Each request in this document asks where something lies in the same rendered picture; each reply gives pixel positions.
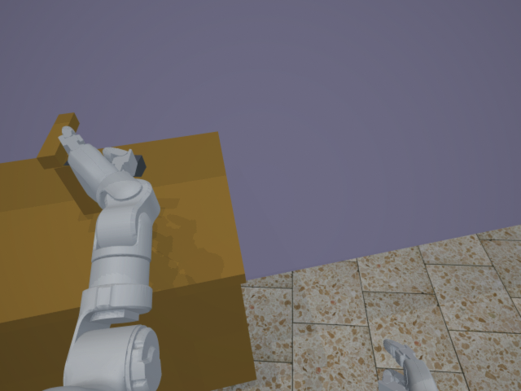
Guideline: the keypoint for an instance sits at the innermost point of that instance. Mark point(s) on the left robot forearm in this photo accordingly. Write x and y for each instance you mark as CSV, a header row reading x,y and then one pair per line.
x,y
119,278

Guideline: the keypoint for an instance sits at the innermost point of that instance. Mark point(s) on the left robot hand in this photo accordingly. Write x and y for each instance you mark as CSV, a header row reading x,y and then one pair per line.
x,y
91,166

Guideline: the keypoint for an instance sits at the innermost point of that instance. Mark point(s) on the right robot hand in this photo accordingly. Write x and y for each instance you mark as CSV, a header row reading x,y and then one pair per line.
x,y
417,376

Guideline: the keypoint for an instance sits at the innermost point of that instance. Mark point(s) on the left robot upper arm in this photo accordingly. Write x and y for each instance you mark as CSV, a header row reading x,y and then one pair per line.
x,y
114,359

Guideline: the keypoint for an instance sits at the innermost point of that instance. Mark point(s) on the tap lever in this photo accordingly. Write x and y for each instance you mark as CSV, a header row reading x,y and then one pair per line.
x,y
140,167

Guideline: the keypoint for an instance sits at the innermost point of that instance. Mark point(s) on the counter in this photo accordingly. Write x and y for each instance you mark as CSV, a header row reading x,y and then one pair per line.
x,y
47,226

